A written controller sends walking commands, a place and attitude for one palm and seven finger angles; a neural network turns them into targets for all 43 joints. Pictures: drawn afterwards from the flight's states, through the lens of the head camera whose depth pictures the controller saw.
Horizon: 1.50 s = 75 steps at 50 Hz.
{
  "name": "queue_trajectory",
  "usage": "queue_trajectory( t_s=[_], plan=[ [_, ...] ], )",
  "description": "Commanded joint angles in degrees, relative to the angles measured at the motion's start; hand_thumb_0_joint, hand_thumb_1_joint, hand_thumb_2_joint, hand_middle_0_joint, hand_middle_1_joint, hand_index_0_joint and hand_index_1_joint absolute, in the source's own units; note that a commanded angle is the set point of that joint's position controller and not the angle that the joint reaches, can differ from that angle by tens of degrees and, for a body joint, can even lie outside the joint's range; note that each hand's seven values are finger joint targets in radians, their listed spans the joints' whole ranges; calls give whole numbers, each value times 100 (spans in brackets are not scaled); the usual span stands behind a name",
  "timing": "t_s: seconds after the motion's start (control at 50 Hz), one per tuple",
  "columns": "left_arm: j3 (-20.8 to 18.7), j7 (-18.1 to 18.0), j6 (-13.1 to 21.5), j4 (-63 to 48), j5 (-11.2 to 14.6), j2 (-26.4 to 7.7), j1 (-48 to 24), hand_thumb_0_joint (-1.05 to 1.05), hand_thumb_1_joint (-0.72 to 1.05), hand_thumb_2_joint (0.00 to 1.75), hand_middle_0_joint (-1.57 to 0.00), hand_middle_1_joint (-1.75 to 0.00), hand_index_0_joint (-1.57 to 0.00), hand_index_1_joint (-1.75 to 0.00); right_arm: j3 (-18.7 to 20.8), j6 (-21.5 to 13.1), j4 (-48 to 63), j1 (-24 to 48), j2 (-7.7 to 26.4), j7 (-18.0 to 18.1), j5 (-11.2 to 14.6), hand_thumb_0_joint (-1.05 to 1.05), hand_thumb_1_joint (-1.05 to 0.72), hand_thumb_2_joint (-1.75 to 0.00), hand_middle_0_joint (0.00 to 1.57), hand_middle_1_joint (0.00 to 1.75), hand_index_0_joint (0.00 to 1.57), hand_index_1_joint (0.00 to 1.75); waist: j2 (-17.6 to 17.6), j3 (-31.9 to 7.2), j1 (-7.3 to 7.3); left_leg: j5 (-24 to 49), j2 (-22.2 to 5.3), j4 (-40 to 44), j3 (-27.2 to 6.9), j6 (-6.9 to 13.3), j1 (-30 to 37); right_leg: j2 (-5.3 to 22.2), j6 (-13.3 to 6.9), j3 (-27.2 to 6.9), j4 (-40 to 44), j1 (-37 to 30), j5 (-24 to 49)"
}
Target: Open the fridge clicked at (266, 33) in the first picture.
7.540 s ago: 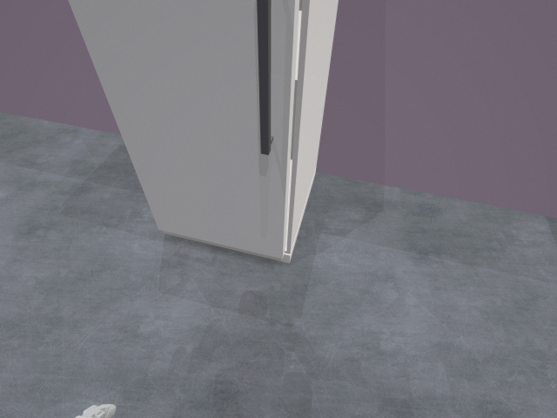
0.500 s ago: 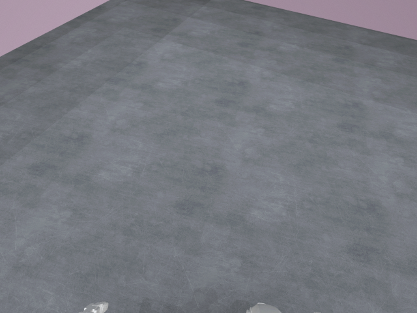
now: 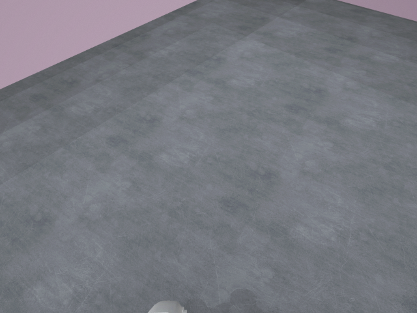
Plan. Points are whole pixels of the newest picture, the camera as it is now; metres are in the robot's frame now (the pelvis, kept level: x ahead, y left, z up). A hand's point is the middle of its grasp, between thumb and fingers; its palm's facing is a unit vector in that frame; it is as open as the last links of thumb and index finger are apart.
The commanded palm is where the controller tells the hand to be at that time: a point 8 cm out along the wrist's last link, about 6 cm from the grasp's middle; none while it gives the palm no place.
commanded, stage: turn to face it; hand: right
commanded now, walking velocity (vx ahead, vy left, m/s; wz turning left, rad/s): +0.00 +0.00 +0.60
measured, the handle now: out of the picture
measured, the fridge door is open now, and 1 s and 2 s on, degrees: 0 0 0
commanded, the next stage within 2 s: none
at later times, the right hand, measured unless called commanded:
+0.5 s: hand out of the picture +0.15 -0.12 -0.16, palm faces -0.26 +0.94 -0.24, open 7.4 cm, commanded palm none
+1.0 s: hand (274, 294) +0.19 -0.12 -0.17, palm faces -0.55 +0.81 -0.21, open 7.4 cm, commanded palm none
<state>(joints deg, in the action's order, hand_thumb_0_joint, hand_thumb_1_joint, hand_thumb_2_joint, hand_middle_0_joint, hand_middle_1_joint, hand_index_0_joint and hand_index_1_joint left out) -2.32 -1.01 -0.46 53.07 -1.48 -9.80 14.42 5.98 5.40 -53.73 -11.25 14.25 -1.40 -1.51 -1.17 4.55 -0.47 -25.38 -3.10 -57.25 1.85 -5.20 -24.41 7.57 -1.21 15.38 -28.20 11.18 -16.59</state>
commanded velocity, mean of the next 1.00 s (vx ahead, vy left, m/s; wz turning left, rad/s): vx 0.00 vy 0.00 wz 0.60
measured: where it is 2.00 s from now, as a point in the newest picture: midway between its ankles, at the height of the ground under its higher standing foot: outside the picture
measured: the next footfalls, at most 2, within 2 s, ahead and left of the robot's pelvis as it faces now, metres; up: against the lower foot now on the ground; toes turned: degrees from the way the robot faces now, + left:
left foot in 0.14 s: +0.02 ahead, +0.15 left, +0.00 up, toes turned +12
right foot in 0.60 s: +0.09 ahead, -0.07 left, +0.00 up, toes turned +17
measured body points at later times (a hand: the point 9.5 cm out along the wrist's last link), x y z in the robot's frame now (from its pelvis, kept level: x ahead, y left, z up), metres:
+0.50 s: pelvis +0.00 +0.04 +0.00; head +0.04 +0.05 +0.44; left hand +0.01 +0.31 -0.15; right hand +0.16 -0.17 -0.14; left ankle -0.02 +0.14 -0.74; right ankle +0.05 -0.10 -0.70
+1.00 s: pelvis +0.01 +0.00 +0.00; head +0.05 +0.01 +0.45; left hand -0.10 +0.23 -0.14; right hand +0.22 -0.16 -0.16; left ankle -0.10 +0.12 -0.68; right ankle +0.06 -0.08 -0.74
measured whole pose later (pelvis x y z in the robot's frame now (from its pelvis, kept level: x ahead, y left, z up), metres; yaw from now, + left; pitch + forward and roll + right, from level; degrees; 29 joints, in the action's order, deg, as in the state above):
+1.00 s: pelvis +0.01 +0.00 +0.00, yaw +36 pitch +0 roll +2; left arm -2.6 -0.7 -0.7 53.2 -1.5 -10.2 14.3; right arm 5.8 5.3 -53.1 -10.3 13.9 -1.4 -1.5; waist -0.8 4.9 -0.8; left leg -25.2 -3.5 -55.0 2.6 -4.9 -23.8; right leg 8.3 -1.0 17.2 -28.7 11.2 -16.6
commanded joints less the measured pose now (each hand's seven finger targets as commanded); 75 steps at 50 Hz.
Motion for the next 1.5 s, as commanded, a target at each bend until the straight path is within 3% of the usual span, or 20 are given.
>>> queue_trajectory(
  t_s=[0.0,0.08,0.1,0.12,0.14,0.18,0.26,0.44,0.54,0.56,0.6,0.66,0.74,0.94,1.02,1.06,1.1,1.12,1.24,1.48],
  plan=[
    [-415,-47,87,-147,-7,-1294,362,0,90,90,-20,-30,-20,-30,-56,-243,658,578,93,-33,45,0,-90,-90,20,30,20,30,1356,-564,-271,-153,66,886,335,122,-117,1516,-564,-786,586,-830,2864],
    [-458,6,64,-107,7,-1332,261,0,90,90,-20,-30,-20,-30,-39,-374,575,147,210,23,37,0,-90,-90,20,30,20,30,1172,-833,17,990,214,2781,496,373,1073,1459,-104,-333,-324,-504,2759],
    [-426,38,56,-145,57,-1205,356,0,90,90,-20,-30,-20,-30,7,-450,462,-248,542,67,17,0,-90,-90,20,30,20,30,435,-1036,217,1866,-128,3554,78,524,2139,1246,230,-133,-1242,182,2145],
    [-277,67,28,-415,72,-729,257,0,90,90,-20,-30,-20,-30,118,-535,346,-593,1239,152,-23,0,-90,-90,20,30,20,30,-1587,-1063,399,4000,-1654,3800,-1910,1094,3234,436,583,7,-2481,2062,-1342],
    [-244,12,-81,-614,61,-761,-35,0,90,90,-20,-30,-20,-30,159,-491,314,-779,1478,219,87,0,-90,-90,20,30,20,30,-1430,-1104,486,5350,-2259,3554,-2265,1594,2747,183,671,-825,-3455,2420,-2106],
    [-243,-59,-133,-557,51,-805,-380,0,90,90,-20,-30,-20,-30,156,-453,373,-348,1186,282,100,0,-90,-90,20,30,20,30,-1258,-684,373,4420,-1648,3611,-2013,1626,2270,165,627,-1406,-3953,2606,-1513],
    [-274,-1,-186,-273,4,-834,22,0,90,90,-20,-30,-20,-30,4,-488,600,334,833,242,76,0,-90,-90,20,30,20,30,-710,-521,-42,3616,-953,3733,-1199,1352,1595,90,755,-1302,-3605,2032,-475],
    [-231,-32,-95,-612,79,-834,-630,0,90,90,-20,-30,-20,-30,70,-462,509,-36,1009,230,28,0,-90,-90,20,30,20,30,-730,-695,208,3818,-894,3513,-2156,1639,1818,-326,709,-1333,-2122,1659,-806],
    [-220,-97,-16,-547,141,-829,-90,0,90,90,-20,-30,-20,-30,92,-391,606,336,1006,234,51,0,-90,-90,20,30,20,30,-870,-882,-111,3919,-589,3003,-2397,1289,1332,-532,548,-1291,-268,404,-135],
    [-227,-123,26,-471,138,-928,167,0,90,90,-20,-30,-20,-30,70,-368,649,413,909,222,92,0,-90,-90,20,30,20,30,-589,-933,-239,3448,-326,2708,-2217,1050,922,-422,483,-1300,463,-270,409],
    [-347,-103,46,-611,35,-1759,196,0,90,90,-20,-30,-20,-30,-13,-325,831,50,370,134,114,0,-90,-90,20,30,20,30,2017,-836,-121,-826,806,552,-734,356,-839,1948,-438,-3394,1307,-1007,1459],
    [-199,-131,94,-793,3,-1247,-517,0,90,90,-20,-30,-20,-30,125,-260,566,-6,638,45,-16,0,-90,-90,20,30,20,30,981,-292,96,-179,343,-1306,-678,207,-713,1498,-496,-2511,1311,138,974],
    [-189,-137,143,-677,41,-1065,-286,0,90,90,-20,-30,-20,-30,83,-211,471,-158,405,-19,18,0,-90,-90,20,30,20,30,992,-447,74,411,183,-1426,-395,28,-822,1064,-363,-1407,1068,-406,2041],
    [-388,-52,89,-248,4,-1234,295,0,90,90,-20,-30,-20,-30,-35,-200,683,516,142,-34,35,0,-90,-90,20,30,20,30,1215,-475,-249,-49,-53,428,215,50,-360,1529,-612,-827,798,-789,2473],
    [-461,2,72,-143,-12,-1341,284,0,90,90,-20,-30,-20,-30,-69,-315,677,440,113,1,39,0,-90,-90,20,30,20,30,1339,-646,-217,118,127,1670,423,270,317,1608,-422,-516,263,-741,2898],
    [-454,27,54,-157,26,-1311,211,0,90,90,-20,-30,-20,-30,-30,-401,548,-120,309,43,31,0,-90,-90,20,30,20,30,908,-877,144,1403,147,3097,468,414,1431,1430,23,-106,-669,-282,2451],
    [-246,89,-9,-597,54,-637,35,0,90,90,-20,-30,-20,-30,162,-535,335,-793,1453,189,11,0,-90,-90,20,30,20,30,-1769,-1040,458,4791,-2046,3657,-2421,1372,2918,170,662,-201,-3156,2382,-1953],
    [-240,-10,-107,-676,68,-784,-225,0,90,90,-20,-30,-20,-30,177,-487,302,-924,1472,244,99,0,-90,-90,20,30,20,30,-1402,-1083,554,4959,-2100,3630,-2287,1682,2518,132,609,-1098,-3679,2420,-2100],
    [-280,13,-182,-288,11,-859,-14,0,90,90,-20,-30,-20,-30,-8,-506,577,256,837,236,76,0,-90,-90,20,30,20,30,-725,-552,-23,3487,-917,3745,-1299,1330,1557,59,745,-1320,-3565,1989,-456],
    [-215,-57,-64,-636,113,-820,-395,0,90,90,-20,-30,-20,-30,75,-404,619,120,1061,221,24,0,-90,-90,20,30,20,30,-777,-686,85,3234,-765,3519,-2534,1544,1264,-518,560,-1341,-1246,932,-732]
  ],
)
